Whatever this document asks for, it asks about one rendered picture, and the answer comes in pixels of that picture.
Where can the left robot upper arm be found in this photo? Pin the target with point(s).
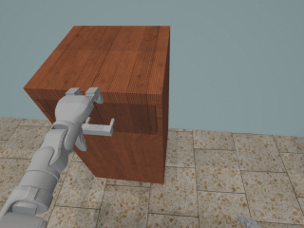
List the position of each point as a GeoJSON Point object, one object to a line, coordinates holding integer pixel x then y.
{"type": "Point", "coordinates": [15, 220]}

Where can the robot left hand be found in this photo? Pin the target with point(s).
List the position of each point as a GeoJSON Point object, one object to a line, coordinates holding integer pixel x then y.
{"type": "Point", "coordinates": [76, 107]}

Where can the drawer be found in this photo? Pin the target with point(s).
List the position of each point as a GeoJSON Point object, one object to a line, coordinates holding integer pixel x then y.
{"type": "Point", "coordinates": [129, 118]}

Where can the robot left forearm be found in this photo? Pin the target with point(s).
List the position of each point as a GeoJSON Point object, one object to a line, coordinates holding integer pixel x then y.
{"type": "Point", "coordinates": [33, 195]}

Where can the robot right hand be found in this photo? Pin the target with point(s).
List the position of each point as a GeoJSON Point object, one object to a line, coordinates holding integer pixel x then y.
{"type": "Point", "coordinates": [247, 222]}

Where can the handle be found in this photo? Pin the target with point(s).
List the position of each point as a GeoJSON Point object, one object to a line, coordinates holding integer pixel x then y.
{"type": "Point", "coordinates": [98, 129]}

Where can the cabinet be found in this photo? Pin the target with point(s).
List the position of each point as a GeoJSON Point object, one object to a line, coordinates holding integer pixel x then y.
{"type": "Point", "coordinates": [129, 65]}

